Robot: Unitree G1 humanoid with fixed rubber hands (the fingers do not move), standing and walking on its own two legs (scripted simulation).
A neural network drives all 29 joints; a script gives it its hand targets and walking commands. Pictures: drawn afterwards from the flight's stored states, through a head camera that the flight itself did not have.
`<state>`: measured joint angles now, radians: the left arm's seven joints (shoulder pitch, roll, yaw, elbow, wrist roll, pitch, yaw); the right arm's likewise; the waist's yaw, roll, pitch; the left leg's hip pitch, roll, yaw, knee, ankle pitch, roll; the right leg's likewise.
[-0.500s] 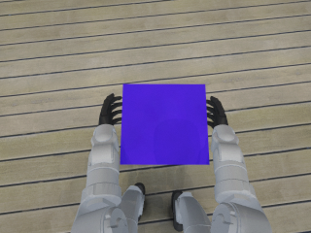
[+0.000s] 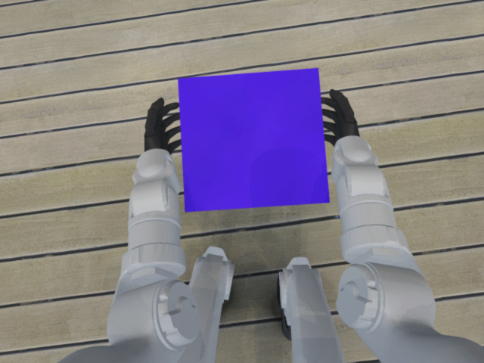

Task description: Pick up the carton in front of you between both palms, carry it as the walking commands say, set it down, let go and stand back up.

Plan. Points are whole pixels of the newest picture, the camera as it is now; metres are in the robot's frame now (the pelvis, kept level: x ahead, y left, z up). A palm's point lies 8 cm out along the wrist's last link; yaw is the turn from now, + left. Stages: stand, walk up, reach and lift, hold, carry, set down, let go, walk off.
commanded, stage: set down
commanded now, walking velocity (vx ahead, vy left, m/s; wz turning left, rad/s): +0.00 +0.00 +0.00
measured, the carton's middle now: (251, 153) +0.46 +0.04 -0.15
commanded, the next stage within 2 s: none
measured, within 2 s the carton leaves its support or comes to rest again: rests again in 1.24 s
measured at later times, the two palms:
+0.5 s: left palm (180, 167) +0.44 +0.19 -0.23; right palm (315, 149) +0.50 -0.10 -0.24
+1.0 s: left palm (189, 174) +0.45 +0.20 -0.35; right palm (300, 151) +0.54 -0.09 -0.37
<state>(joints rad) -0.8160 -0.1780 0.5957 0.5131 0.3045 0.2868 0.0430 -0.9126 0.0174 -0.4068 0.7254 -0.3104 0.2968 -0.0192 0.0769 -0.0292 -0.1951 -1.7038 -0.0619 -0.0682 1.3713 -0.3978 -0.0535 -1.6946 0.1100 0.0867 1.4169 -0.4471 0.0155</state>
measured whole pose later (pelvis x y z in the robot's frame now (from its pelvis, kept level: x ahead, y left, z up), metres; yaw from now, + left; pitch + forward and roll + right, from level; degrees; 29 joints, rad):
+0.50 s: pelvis -0.02 +0.00 -0.12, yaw +1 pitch +49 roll +2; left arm -1.00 -0.11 0.60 0.56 0.20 0.27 0.11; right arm -1.20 -0.12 -0.30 0.88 -0.23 0.29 -0.04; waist 0.09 -0.01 -0.09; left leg -2.15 -0.11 -0.08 1.76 -0.46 -0.09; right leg -2.14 0.14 0.07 1.81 -0.52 0.03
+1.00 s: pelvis -0.02 -0.01 -0.19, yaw +2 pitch +44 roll +4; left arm -1.17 -0.01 0.55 0.71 0.07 0.20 0.16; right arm -1.43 -0.28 -0.05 1.09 -0.04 0.22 -0.10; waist 0.13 -0.01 0.18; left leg -2.27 -0.11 -0.06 2.05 -0.55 -0.12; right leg -2.28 0.15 0.04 2.12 -0.60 0.01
